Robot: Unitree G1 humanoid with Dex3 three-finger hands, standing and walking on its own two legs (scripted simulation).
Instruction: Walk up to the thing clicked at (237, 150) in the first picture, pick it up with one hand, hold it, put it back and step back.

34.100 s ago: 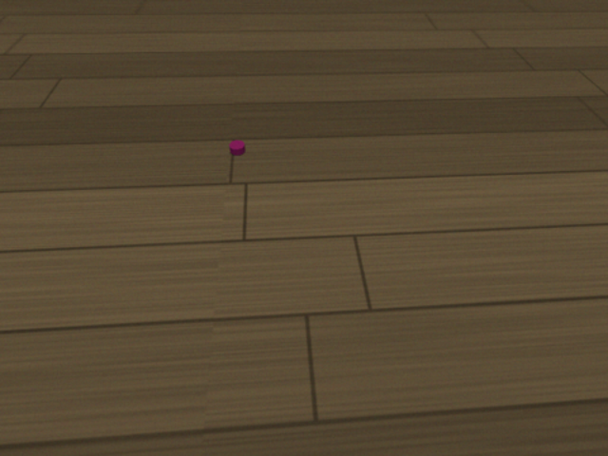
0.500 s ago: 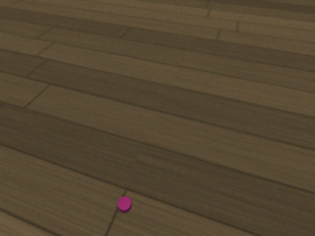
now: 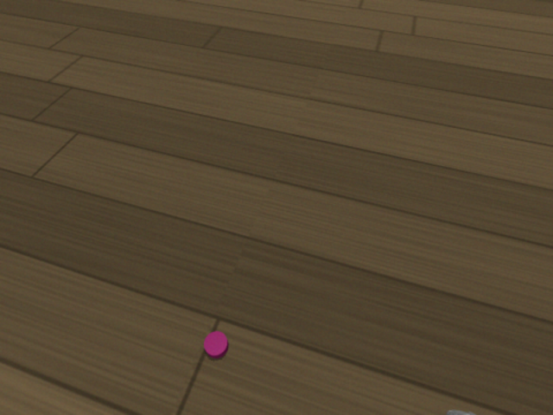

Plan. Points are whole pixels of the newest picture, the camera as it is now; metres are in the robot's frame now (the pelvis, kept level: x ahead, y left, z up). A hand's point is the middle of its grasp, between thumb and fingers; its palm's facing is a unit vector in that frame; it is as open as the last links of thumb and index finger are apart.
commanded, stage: step back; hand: left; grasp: from above
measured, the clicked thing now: (216, 344) +0.42 +0.20 -0.76
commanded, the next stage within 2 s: none
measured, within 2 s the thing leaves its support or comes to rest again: neither
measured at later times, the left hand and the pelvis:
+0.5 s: hand out of the picture +0.04 +0.29 -0.18, palm faces -0.11 -0.92 -0.36, open 7.4 cm; pelvis -0.09 +0.04 -0.01, yaw -4 degrees
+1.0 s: hand out of the picture -0.07 +0.28 -0.16, palm faces -0.04 -0.92 -0.39, open 7.4 cm; pelvis -0.22 +0.02 -0.02, yaw -1 degrees
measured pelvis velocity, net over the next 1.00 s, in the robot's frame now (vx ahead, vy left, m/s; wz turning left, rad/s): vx -0.22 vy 0.02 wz -0.02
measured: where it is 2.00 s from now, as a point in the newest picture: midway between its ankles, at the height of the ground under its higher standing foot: outside the picture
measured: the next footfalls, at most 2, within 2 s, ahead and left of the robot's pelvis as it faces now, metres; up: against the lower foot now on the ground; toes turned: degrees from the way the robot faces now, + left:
right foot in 0.62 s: -0.11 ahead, -0.10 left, +0.00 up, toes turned -2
left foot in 1.00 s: -0.18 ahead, +0.14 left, +0.00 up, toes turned -5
